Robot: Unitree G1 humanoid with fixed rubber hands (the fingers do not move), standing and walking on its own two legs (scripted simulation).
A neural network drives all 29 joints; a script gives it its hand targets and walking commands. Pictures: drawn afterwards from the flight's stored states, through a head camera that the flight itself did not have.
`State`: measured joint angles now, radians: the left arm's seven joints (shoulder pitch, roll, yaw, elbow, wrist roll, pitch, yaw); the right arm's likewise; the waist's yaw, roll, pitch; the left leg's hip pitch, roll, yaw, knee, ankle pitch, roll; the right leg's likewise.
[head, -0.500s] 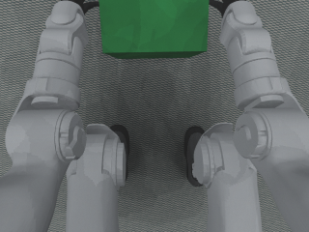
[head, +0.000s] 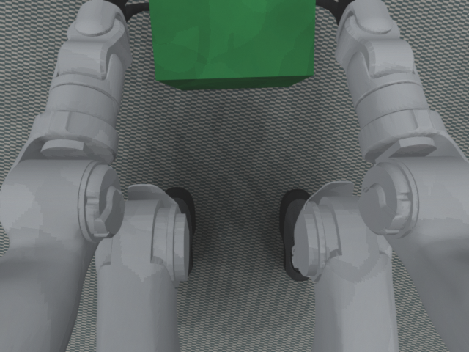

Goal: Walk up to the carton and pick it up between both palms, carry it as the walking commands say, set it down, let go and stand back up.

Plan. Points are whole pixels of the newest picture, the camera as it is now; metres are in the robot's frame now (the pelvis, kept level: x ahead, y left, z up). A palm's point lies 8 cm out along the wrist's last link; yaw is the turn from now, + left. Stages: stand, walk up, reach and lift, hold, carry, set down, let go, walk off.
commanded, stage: set down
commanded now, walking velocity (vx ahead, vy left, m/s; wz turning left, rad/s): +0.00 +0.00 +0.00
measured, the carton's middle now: out of the picture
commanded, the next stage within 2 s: none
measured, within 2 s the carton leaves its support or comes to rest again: rests again in 0.02 s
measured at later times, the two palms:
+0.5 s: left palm (114, 8) +0.54 +0.17 -0.19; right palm (351, 9) +0.54 -0.13 -0.19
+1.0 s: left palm (113, 9) +0.53 +0.17 -0.19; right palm (351, 11) +0.54 -0.13 -0.19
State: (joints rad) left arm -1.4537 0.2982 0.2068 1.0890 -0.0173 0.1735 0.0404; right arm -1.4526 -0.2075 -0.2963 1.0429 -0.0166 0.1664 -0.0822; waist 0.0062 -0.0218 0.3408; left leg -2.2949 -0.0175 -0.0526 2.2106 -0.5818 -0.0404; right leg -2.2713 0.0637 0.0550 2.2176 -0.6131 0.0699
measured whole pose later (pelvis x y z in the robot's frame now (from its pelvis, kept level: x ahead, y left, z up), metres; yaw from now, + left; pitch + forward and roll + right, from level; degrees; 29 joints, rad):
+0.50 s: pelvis +0.00 +0.00 +0.00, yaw +0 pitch +36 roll +0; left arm -1.48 0.30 0.22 1.13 0.00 0.15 0.00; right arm -1.47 -0.24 -0.29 1.10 -0.02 0.15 -0.06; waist 0.01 -0.02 0.38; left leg -2.27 -0.02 -0.05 2.23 -0.59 -0.04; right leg -2.25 0.07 0.06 2.24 -0.62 0.07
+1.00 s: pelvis +0.00 +0.00 -0.01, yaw +0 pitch +35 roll +0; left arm -1.50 0.31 0.23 1.17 0.01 0.11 0.01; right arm -1.49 -0.24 -0.29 1.14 -0.02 0.11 -0.05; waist 0.01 -0.02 0.42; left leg -2.26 -0.02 -0.05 2.24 -0.59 -0.05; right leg -2.24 0.07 0.06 2.25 -0.62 0.07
